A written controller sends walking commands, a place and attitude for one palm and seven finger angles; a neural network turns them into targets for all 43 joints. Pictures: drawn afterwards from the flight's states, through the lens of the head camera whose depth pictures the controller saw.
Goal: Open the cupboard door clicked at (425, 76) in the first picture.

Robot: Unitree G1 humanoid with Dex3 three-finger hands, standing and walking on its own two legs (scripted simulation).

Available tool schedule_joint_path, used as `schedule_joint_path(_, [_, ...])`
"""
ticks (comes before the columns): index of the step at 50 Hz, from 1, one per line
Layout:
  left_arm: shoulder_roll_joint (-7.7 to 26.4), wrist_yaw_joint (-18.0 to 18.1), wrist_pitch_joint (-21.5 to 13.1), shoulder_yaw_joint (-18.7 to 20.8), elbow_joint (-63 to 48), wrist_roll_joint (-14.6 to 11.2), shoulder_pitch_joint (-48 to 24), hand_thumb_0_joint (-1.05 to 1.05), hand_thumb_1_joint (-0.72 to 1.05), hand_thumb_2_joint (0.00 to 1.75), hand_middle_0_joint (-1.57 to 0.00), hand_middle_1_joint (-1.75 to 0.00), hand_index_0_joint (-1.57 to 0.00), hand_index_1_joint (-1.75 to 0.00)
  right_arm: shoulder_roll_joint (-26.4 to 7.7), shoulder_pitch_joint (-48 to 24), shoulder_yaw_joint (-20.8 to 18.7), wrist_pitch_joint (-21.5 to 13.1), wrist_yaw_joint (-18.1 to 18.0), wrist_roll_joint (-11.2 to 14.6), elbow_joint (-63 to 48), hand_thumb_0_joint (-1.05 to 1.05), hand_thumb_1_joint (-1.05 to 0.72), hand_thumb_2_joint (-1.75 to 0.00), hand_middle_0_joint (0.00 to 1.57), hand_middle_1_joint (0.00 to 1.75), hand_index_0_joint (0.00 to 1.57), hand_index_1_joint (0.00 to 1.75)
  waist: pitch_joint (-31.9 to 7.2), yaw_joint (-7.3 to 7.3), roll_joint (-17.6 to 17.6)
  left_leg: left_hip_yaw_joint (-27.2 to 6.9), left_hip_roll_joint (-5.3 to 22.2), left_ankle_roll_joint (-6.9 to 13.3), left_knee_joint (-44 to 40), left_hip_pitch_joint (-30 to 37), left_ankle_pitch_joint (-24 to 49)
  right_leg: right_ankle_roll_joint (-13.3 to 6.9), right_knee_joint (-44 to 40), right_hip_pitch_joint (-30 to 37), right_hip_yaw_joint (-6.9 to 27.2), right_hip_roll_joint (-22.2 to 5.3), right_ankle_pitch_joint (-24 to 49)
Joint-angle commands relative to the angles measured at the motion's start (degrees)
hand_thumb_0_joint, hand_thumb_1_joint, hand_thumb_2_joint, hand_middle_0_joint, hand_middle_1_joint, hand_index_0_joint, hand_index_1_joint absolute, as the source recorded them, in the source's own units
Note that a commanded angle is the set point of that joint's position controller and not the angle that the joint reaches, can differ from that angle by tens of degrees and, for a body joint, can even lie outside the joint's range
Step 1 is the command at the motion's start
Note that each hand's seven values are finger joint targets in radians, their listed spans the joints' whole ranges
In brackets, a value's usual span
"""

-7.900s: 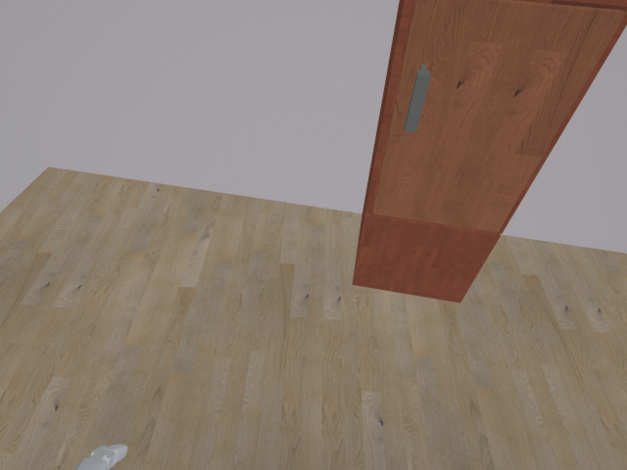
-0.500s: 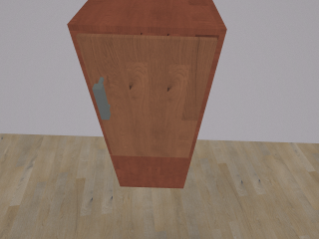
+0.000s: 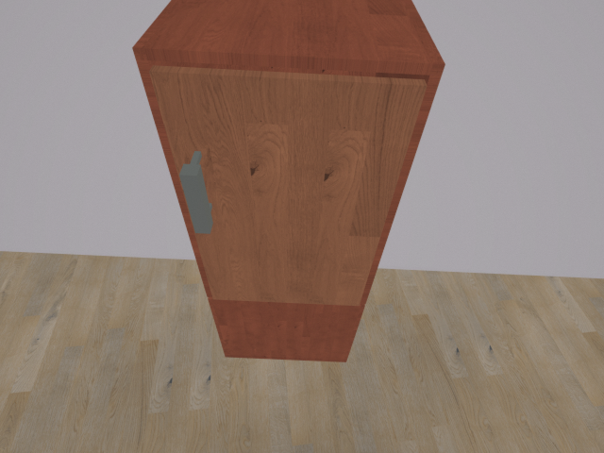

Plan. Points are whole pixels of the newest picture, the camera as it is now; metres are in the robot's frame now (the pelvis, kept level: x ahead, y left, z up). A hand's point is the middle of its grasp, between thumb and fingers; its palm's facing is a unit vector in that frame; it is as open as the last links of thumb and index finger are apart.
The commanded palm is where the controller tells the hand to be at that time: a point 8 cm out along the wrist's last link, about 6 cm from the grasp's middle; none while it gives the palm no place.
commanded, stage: raise the hand with hooked fingers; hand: left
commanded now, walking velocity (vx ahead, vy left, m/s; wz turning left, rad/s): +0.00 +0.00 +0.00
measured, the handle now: (200, 192) +0.49 +0.21 +0.05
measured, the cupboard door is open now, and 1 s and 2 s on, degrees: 0 0 0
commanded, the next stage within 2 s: none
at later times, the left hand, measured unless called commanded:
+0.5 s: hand (193, 442) +0.15 +0.15 -0.06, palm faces +0.06 -1.00 -0.01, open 8.7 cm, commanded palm +0.13 +0.23 -0.03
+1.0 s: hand (135, 367) +0.21 +0.22 +0.02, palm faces +0.13 -0.99 -0.08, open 11.8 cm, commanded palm +0.17 +0.27 +0.01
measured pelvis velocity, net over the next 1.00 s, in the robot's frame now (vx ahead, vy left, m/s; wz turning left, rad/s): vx -0.01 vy -0.04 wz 0.07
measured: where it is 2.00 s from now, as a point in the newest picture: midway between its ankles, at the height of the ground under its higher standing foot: outside the picture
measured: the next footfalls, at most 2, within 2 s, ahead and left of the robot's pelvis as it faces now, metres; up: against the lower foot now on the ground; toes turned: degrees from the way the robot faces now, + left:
none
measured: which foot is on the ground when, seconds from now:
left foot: down 0.00-1.00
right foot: down 0.00-1.00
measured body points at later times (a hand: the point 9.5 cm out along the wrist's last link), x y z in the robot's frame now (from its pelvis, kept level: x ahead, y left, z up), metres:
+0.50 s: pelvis -0.02 -0.04 -0.06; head +0.01 -0.02 +0.39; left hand +0.14 +0.20 -0.05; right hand +0.22 -0.28 -0.08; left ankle -0.02 +0.05 -0.74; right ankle +0.01 -0.11 -0.74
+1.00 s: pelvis -0.01 -0.04 -0.05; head +0.04 -0.03 +0.40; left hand +0.20 +0.27 +0.03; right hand +0.14 -0.28 -0.14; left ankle -0.02 +0.05 -0.74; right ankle +0.01 -0.11 -0.74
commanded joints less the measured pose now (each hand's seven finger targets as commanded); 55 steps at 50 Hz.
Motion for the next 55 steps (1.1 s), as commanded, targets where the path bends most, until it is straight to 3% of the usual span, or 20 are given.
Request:
schedule_joint_path(1, [4.63, 0.62, -0.84, 0.83, -1.48, 0.00, 3.21, 0.00, 0.90, 0.90, -0.20, -0.30, -0.20, -0.30, -4.96, 4.69, -0.77, -1.05, -0.67, -0.19, -0.74, 0.00, -0.90, -0.90, 0.20, 0.30, 0.20, 0.30, 1.89, -0.13, 1.08, -9.71, 10.03, -2.01, -6.19, -3.10, 11.47, -2.17, -2.04, 0.84, 5.88, -5.18, 6.91])
schedule_joint_path(2, [6.57, 2.67, -1.63, 0.48, 0.46, 0.72, 6.04, 0.00, 0.90, 0.90, -0.20, -0.30, -0.20, -0.30, -7.87, 0.44, -0.93, -1.27, -0.31, 0.70, -4.93, 0.00, -0.90, -0.90, 0.20, 0.30, 0.20, 0.30, 2.46, 0.92, 1.24, -9.33, 11.95, -3.65, 3.74, -4.90, 31.39, -1.48, 0.83, -2.34, 6.42, -6.10, 18.59])
schedule_joint_path(3, [17.10, 2.56, -12.59, 5.24, -89.75, -10.38, -34.50, 0.00, 0.88, 0.89, -0.20, -0.32, -0.20, -0.32, -17.68, 3.74, -2.99, -9.13, -1.85, 2.14, -25.94, 0.00, -0.90, -0.90, 0.20, 0.30, 0.20, 0.30, -25.85, -6.92, 15.65, -13.42, 6.78, -7.74, 0.08, 13.79, 31.99, -0.66, 5.54, -1.00, 2.63, 0.66, 10.64])
schedule_joint_path(4, [13.15, 4.96, -8.25, 3.71, -77.41, -6.22, -15.28, 0.00, 0.85, 0.88, -0.20, -0.33, -0.20, -0.33, -12.14, -2.44, -0.30, -14.59, -2.74, 2.39, -22.81, 0.00, -0.90, -0.90, 0.20, 0.30, 0.20, 0.30, -23.16, -1.89, 18.97, -12.27, 9.53, -9.22, -4.69, 12.07, 35.33, -2.21, 11.93, -5.72, 3.25, 0.62, -4.47])
schedule_joint_path(5, [9.10, 7.69, -4.78, 2.31, -68.99, -7.02, -12.00, 0.00, 0.83, 0.87, -0.21, -0.34, -0.21, -0.34, -11.69, -1.29, -1.90, -15.82, -2.71, 2.32, -18.84, 0.00, -0.90, -0.90, 0.20, 0.30, 0.20, 0.30, -16.18, -2.47, 18.05, -11.70, 8.72, -10.83, -5.94, 5.27, 27.62, -1.72, 14.62, -9.36, 2.30, 0.73, -9.85])
schedule_joint_path(6, [-1.98, 7.86, 0.96, -4.09, -58.26, -7.56, 4.05, 0.00, 0.81, 0.86, -0.21, -0.36, -0.21, -0.36, -8.86, 0.82, -2.20, -15.61, -1.95, 3.38, -18.64, 0.00, -0.90, -0.90, 0.20, 0.30, 0.20, 0.30, -7.71, -2.46, 10.26, -14.13, 8.86, -10.11, -6.93, 0.53, 18.67, -1.38, 14.77, -13.38, 1.38, 0.62, -10.47])
schedule_joint_path(7, [-3.49, 6.83, 0.85, -7.20, -67.50, -9.55, 0.36, 0.00, 0.78, 0.85, -0.21, -0.37, -0.21, -0.37, -10.83, 0.39, -2.35, -16.44, -1.62, 4.20, -23.58, 0.00, -0.90, -0.90, 0.20, 0.30, 0.20, 0.30, -3.30, -2.52, 8.11, -14.01, 8.36, -8.47, -4.75, -3.72, 11.45, -1.05, 13.32, -13.21, 1.18, 0.18, -8.37])
schedule_joint_path(11, [0.81, 3.03, -7.79, -2.79, -67.67, -8.83, 1.75, 0.00, 0.69, 0.81, -0.22, -0.43, -0.22, -0.43, -14.76, -1.39, -3.46, -19.27, -1.28, 1.67, -29.59, 0.00, -0.90, -0.90, 0.20, 0.30, 0.20, 0.30, -3.74, -4.15, -8.15, -13.06, 4.28, -5.78, 8.31, -11.72, 4.45, -1.77, 5.83, -14.82, 1.08, 1.37, -4.30])
schedule_joint_path(14, [0.18, -4.89, -18.31, 3.52, -55.23, -12.17, 16.71, 0.00, 0.62, 0.78, -0.22, -0.48, -0.22, -0.48, -14.52, -5.22, -5.22, -17.82, -0.22, 1.39, -33.39, 0.00, -0.90, -0.90, 0.20, 0.30, 0.20, 0.30, -0.72, 0.01, -26.89, -10.63, 3.04, -5.27, 15.30, -26.04, -2.69, -1.38, 10.75, -21.54, 0.65, 2.01, -12.16])
schedule_joint_path(15, [3.83, -8.65, -21.73, 8.64, -53.17, -13.03, 22.66, 0.00, 0.60, 0.77, -0.22, -0.50, -0.22, -0.50, -14.42, -5.71, -6.04, -16.98, 0.74, 1.66, -34.48, 0.00, -0.90, -0.90, 0.20, 0.30, 0.20, 0.30, -1.74, 2.88, -22.40, -8.96, 2.08, -5.88, 16.56, -27.71, -1.28, -2.13, 12.58, -19.80, 1.72, 1.85, -9.66])
schedule_joint_path(17, [8.99, -15.98, -28.70, 13.42, -56.32, -14.78, 19.25, 0.00, 0.55, 0.75, -0.22, -0.53, -0.22, -0.53, -15.53, -9.60, -6.64, -15.44, 2.13, 0.85, -39.12, 0.00, -0.90, -0.90, 0.20, 0.30, 0.20, 0.30, -5.94, 3.21, -9.42, -6.64, 0.19, -6.73, 21.16, -29.29, -1.11, -3.06, 17.48, -18.33, 3.34, 1.00, -5.05])
schedule_joint_path(20, [15.00, -17.57, -29.13, 18.50, -61.87, -12.68, 18.07, 0.00, 0.48, 0.72, -0.23, -0.57, -0.23, -0.57, -14.28, -11.00, -6.44, -12.32, 2.73, 1.00, -43.83, 0.00, -0.90, -0.90, 0.20, 0.30, 0.20, 0.30, -9.99, 6.02, 8.76, -5.08, -0.39, -6.29, 23.37, -30.51, 0.15, -4.17, 23.47, -19.25, 3.68, 1.40, -1.99])
schedule_joint_path(26, [15.51, -14.30, -35.49, 19.22, -86.41, -17.80, -3.02, 0.00, 0.34, 0.66, -0.24, -0.66, -0.24, -0.66, -11.77, -6.24, -5.47, -11.75, 0.46, 1.46, -45.89, 0.00, -0.90, -0.90, 0.20, 0.30, 0.20, 0.30, -22.94, -0.16, 7.04, -8.29, 1.79, -3.73, 31.18, -31.61, -0.39, -1.96, 23.79, -20.86, 10.92, 1.89, -3.15])
schedule_joint_path(30, [11.24, -20.63, -39.06, 9.18, -83.91, -18.93, -9.23, 0.00, 0.25, 0.62, -0.25, -0.72, -0.25, -0.72, -13.46, -6.17, -3.53, -14.67, -0.91, 2.04, -41.96, 0.00, -0.90, -0.90, 0.20, 0.30, 0.20, 0.30, -17.43, -6.21, 6.72, -9.76, 2.92, -2.68, 35.19, -32.73, -3.31, -1.28, 21.54, -26.86, 12.46, 1.51, -8.14])
schedule_joint_path(32, [14.44, -24.74, -36.09, 9.98, -76.17, -18.97, -9.94, 0.00, 0.20, 0.60, -0.25, -0.75, -0.25, -0.75, -14.60, -5.14, -3.36, -15.53, -1.83, 2.78, -39.98, 0.00, -0.90, -0.90, 0.20, 0.30, 0.20, 0.30, -15.41, -7.10, 2.86, -9.76, 3.13, -2.35, 35.58, -35.66, -5.67, -0.28, 19.28, -26.14, 13.07, 1.06, -10.89])
schedule_joint_path(35, [20.97, -29.11, -26.22, 16.86, -63.01, -19.47, -7.51, 0.00, 0.13, 0.57, -0.25, -0.80, -0.25, -0.80, -15.70, -4.95, -3.03, -14.79, -3.00, 3.94, -39.81, 0.00, -0.90, -0.90, 0.20, 0.30, 0.20, 0.30, -13.90, -4.52, -1.62, -9.46, 2.87, -2.22, 33.79, -39.11, -6.37, 0.97, 15.51, -21.36, 15.64, -0.16, -13.77])
schedule_joint_path(40, [25.85, -27.17, -15.32, 30.25, -66.12, -25.17, -1.70, 0.00, 0.01, 0.52, -0.26, -0.87, -0.26, -0.87, -13.52, -8.25, -2.27, -12.93, -2.88, 3.61, -43.70, 0.00, -0.90, -0.90, 0.20, 0.30, 0.20, 0.30, -26.73, 3.58, -0.82, -10.28, 2.11, -3.65, 29.05, -34.58, 2.07, 2.79, 16.45, -3.63, 15.99, -3.17, 5.44])
schedule_joint_path(45, [19.91, -21.50, -21.94, 28.44, -71.45, -25.15, -0.79, 0.00, -0.10, 0.47, -0.27, -0.94, -0.27, -0.94, -12.20, -6.39, -2.93, -14.49, -1.65, 2.85, -42.10, 0.00, -0.90, -0.90, 0.20, 0.30, 0.20, 0.30, -21.67, 2.51, -1.34, -9.85, 2.76, -4.06, 24.58, -30.62, 6.38, 2.05, 17.83, -6.91, 11.26, -0.95, 14.28])
schedule_joint_path(50, [18.38, -26.09, -23.44, 21.59, -62.58, -22.04, -7.63, 0.00, -0.22, 0.42, -0.28, -1.02, -0.28, -1.02, -15.55, -3.76, -3.56, -15.32, -1.88, 3.38, -40.46, 0.00, -0.90, -0.90, 0.20, 0.30, 0.20, 0.30, -12.46, -2.05, -2.75, -9.33, 2.48, -2.92, 23.71, -30.42, 1.51, 1.60, 15.18, -17.13, 9.71, 0.38, 0.63])
schedule_joint_path(55, [27.07, -28.53, -22.87, 26.51, -68.32, -23.33, -17.04, 0.00, -0.34, 0.37, -0.29, -1.10, -0.29, -1.10, -16.45, -3.36, -3.41, -16.57, -3.42, 3.63, -40.30, 0.00, -0.90, -0.90, 0.20, 0.30, 0.20, 0.30, -21.69, -0.14, 6.44, -9.90, 2.76, -2.83, 20.44, -21.57, 4.26, -1.29, 15.69, -13.12, 6.42, 1.68, -0.92])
